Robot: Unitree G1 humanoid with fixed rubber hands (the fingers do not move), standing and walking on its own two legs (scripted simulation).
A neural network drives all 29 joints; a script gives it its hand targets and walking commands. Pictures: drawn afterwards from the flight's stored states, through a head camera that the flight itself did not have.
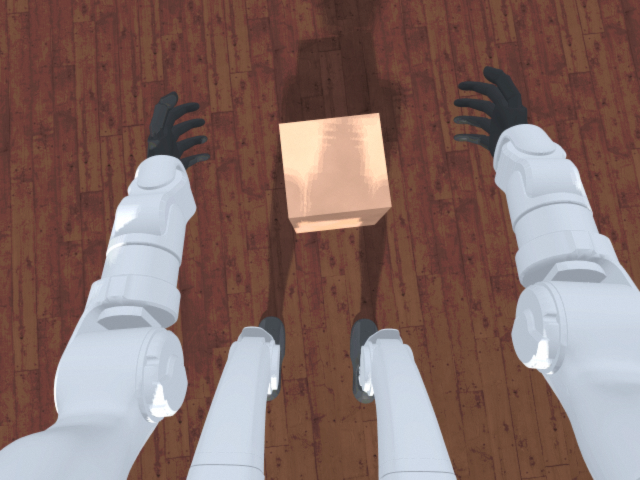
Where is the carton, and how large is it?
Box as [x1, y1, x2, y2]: [279, 113, 391, 232]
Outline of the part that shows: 378,113 279,124 288,217 296,232 374,224 391,206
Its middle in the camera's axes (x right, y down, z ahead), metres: +0.03 -0.13 +0.91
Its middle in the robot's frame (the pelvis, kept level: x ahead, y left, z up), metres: +0.56 -0.01 -0.54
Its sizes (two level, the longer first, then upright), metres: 0.210 0.200 0.250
